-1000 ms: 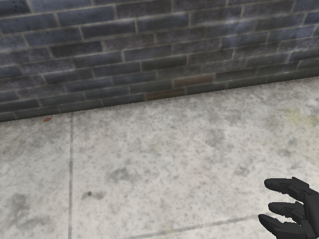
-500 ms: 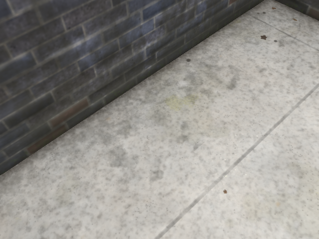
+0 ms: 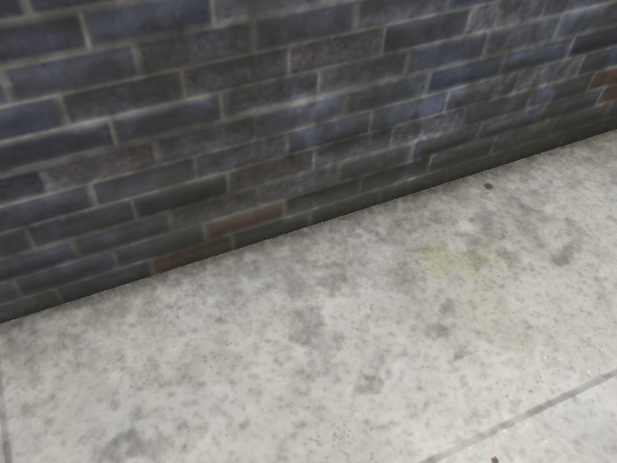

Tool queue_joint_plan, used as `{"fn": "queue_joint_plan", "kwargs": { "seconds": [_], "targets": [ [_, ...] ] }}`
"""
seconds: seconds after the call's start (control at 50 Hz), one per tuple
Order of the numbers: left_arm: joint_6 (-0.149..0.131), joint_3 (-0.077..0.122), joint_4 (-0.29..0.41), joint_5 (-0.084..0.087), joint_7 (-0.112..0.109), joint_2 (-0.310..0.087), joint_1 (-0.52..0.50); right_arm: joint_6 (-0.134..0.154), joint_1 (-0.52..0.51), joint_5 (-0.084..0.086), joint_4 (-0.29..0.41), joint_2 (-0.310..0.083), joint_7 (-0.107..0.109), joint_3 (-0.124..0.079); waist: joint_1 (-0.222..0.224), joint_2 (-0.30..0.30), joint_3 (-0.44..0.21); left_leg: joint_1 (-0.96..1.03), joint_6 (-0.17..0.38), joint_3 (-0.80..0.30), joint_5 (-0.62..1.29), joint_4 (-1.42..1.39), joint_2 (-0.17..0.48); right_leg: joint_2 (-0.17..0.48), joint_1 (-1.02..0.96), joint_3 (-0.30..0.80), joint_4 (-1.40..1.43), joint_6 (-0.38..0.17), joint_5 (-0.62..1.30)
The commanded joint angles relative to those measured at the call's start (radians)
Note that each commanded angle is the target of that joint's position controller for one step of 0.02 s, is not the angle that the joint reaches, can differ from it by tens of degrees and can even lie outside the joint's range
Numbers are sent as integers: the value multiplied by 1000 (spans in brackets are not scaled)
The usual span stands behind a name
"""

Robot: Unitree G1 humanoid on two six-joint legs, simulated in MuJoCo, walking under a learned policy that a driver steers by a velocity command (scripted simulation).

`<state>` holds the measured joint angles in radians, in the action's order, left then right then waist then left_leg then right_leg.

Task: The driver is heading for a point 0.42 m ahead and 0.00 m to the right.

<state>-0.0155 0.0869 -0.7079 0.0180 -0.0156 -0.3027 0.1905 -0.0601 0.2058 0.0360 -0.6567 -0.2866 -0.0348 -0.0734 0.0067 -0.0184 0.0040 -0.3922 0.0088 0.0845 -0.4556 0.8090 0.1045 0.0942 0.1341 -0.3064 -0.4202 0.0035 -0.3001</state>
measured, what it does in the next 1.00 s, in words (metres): walks ahead: left foot, then right foot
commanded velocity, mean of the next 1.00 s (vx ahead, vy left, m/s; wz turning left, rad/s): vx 0.48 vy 0.00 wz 0.09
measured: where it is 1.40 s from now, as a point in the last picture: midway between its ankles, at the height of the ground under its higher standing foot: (224, 439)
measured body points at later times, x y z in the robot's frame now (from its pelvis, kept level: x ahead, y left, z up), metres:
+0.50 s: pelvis +0.29 +0.10 -0.04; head +0.33 +0.11 +0.41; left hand +0.45 +0.36 -0.14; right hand +0.29 -0.18 -0.16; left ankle +0.00 +0.13 -0.73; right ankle +0.51 +0.07 -0.72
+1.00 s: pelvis +0.51 +0.15 +0.00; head +0.51 +0.15 +0.45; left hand +0.64 +0.41 -0.11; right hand +0.68 -0.08 -0.11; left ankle +0.57 +0.30 -0.74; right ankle +0.50 +0.07 -0.74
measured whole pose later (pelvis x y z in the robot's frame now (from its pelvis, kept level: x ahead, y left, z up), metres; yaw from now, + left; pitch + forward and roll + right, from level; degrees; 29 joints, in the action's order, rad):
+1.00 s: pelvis +0.51 +0.15 +0.00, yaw +3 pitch +0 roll -2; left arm -0.05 0.00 -0.87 -0.01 0.00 -0.25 0.11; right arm 0.08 0.13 -0.02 -0.84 -0.23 0.05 0.01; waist 0.01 0.04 0.00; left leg -0.34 -0.04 -0.07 -0.15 0.48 0.05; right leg -0.12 0.19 0.00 -0.45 -0.08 -0.25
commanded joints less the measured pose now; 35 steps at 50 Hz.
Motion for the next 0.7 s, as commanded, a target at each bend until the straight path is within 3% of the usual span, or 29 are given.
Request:
{"fn": "queue_joint_plan", "kwargs": {
  "seconds": [0.02, 0.06, 0.08, 0.1, 0.12, 0.14, 0.16, 0.18, 0.2, 0.22, 0.26, 0.3, 0.34, 0.38, 0.4, 0.42, 0.44, 0.46, 0.48, 0.5, 0.52, 0.54, 0.56, 0.58, 0.6, 0.62, 0.64, 0.66, 0.7],
  "targets": [
    [-33, 62, 50, 17, 20, -186, -37, 23, -63, 8, 80, -79, -9, -20, 3, -54, 33, -96, 65, 23, -22, -84, 19, 309, -104, 262, 272, -160, -254],
    [-32, 61, 47, 28, 32, -181, -93, 20, 29, 6, 32, -74, -9, -25, -65, -20, 13, 95, 94, 103, 63, -197, -34, 250, -22, 146, 166, -122, -231],
    [-6, 42, 35, -59, 47, -138, -50, 12, 165, -90, -17, -97, -28, -32, -113, 6, -69, 318, 112, 165, 104, -293, -143, 161, 53, 9, -74, -63, -172],
    [2, 21, 61, -70, 49, -84, -115, 18, 389, -87, -99, -182, -17, -69, -240, 219, -80, 570, 171, -41, -51, -326, -79, 77, 347, -43, -538, -24, -38],
    [-11, -13, 172, -77, 55, 15, -240, 23, 384, -68, -78, -303, -8, -80, -223, 439, 11, 615, 278, -651, -247, -529, 150, -98, 816, 86, -825, 33, -366],
    [-22, -12, 214, -111, 58, -38, -311, 39, 282, -60, -15, -280, 0, -66, -208, 221, 42, 594, 315, -796, -193, -629, 230, -73, 962, 296, -903, 44, -271],
    [-34, -12, 199, -93, 64, -62, -268, 47, 241, -60, -14, -244, 14, -52, -160, 155, 48, 574, 307, -672, -141, -607, 245, -7, 953, 312, -876, 34, -146],
    [-43, -11, 149, -81, 68, -94, -171, 59, 221, -67, -19, -205, 24, -38, -110, 109, 43, 526, 272, -556, -96, -608, 207, 31, 866, 299, -802, 28, -41],
    [-41, -6, 109, -84, 74, -119, -107, 76, 187, -67, -20, -177, 27, -23, -69, 96, 37, 488, 237, -478, -76, -632, 150, 38, 783, 295, -748, 26, 18],
    [-31, -6, 76, -83, 81, -128, -65, 95, 150, -65, -18, -159, 26, -11, -44, 120, 49, 441, 208, -403, -21, -668, 111, 41, 721, 283, -717, 26, 83],
    [-7, -12, 59, -61, 92, -118, -77, 127, 171, -58, -44, -148, 13, -3, -40, 105, 95, 418, 185, -291, 164, -711, 87, 32, 712, 264, -698, 12, 164],
    [-2, -24, 67, -40, 94, -89, -136, 142, 219, -62, -72, -146, 7, -2, -55, 72, 141, 424, 159, -169, 351, -729, 70, -3, 740, 270, -640, -14, 203],
    [-8, -37, 88, -33, 94, -58, -188, 153, 244, -67, -99, -142, 17, 2, -64, 65, 175, 422, 131, -61, 459, -751, 70, -56, 742, 304, -528, -36, 243],
    [-13, -53, 110, -42, 104, -40, -243, 168, 236, -67, -124, -134, 27, 11, -58, 61, 192, 419, 105, 4, 572, -816, 88, -69, 686, 241, -397, -75, 311],
    [-16, -62, 112, -47, 104, -27, -240, 176, 225, -60, -142, -127, 31, 15, -43, 46, 202, 396, 98, 43, 723, -824, 78, -81, 598, 204, -303, -95, 341],
    [-16, -69, 96, -50, 103, -16, -203, 185, 197, -53, -147, -150, 36, 13, -16, 45, 164, 390, 86, 80, 1015, -798, 67, -129, 482, 154, -259, -102, 353],
    [-20, -70, 98, -63, 99, -21, -196, 190, 226, -52, -164, -163, 40, 11, -16, 80, 147, 412, 78, 78, 1328, -726, 102, -151, 405, 129, -241, -123, 346],
    [-23, -65, 74, -69, 88, -45, -118, 182, 224, -58, -180, -188, 48, 3, 34, 119, 85, 470, 65, 74, 1530, -611, 109, -194, 328, 121, -226, -139, 308],
    [-75, -19, 99, 27, 85, -125, -24, 138, 245, -46, -166, -269, 83, -15, 106, 169, -21, 532, 45, 29, 1545, -401, 106, -213, 206, 191, -172, -130, 366],
    [-86, -2, 22, 45, 74, -165, 164, 111, 174, -76, -150, -283, 92, -19, 197, 176, -147, 566, 37, 21, 1559, -189, 94, -204, 40, 234, -111, -129, 457],
    [-75, 1, -38, 25, 49, -171, 323, 97, 118, -86, -126, -241, 86, -4, 258, 106, -213, 430, 15, 23, 1376, 62, 43, -154, -204, 301, -43, -106, 576],
    [-69, 5, -73, -12, 28, -250, 342, 113, 186, -130, -72, -33, 63, 43, 114, -326, -246, -40, -36, -21, -52, 525, -150, 60, -584, 579, -258, -170, 1063],
    [-93, 5, -61, -77, 23, -212, 368, 155, 338, -29, -129, -13, 41, 68, 111, -248, -538, -190, -32, -301, -192, 827, -246, 251, -759, 1006, -158, -383, 968],
    [-97, 10, -17, -71, 31, -184, 264, 175, 241, -15, -128, -111, 27, 48, 130, -41, -484, -153, -6, -308, -61, 782, -183, 210, -589, 942, -31, -382, 778],
    [-102, 0, -9, -40, 35, -152, 148, 182, 122, -16, -60, -110, 26, 52, 75, 71, -280, -165, 14, -255, 11, 681, -126, 190, -371, 844, 56, -352, 639],
    [-105, -12, -1, -22, 38, -124, 55, 174, 66, -30, -50, -104, 31, 53, 27, 170, -143, -153, 7, -222, 63, 618, -81, 171, -167, 793, 115, -312, 630],
    [-101, -25, -21, -14, 37, -82, 26, 158, 60, -38, -57, -112, 43, 41, -10, 178, -102, -104, 8, -214, 101, 585, -52, 146, -32, 726, 166, -297, 679],
    [-102, -32, -29, -19, 43, -76, 7, 148, 83, -38, -61, -114, 46, 40, -41, 123, -62, -48, 1, -213, 128, 533, -24, 122, 78, 645, 191, -267, 767],
    [-118, -44, -59, -28, 48, -57, -28, 129, 131, -49, -83, -70, 63, 45, -80, 38, -46, 29, -28, -196, 143, 407, -1, 71, 221, 494, 201, -272, 910]
  ]
}}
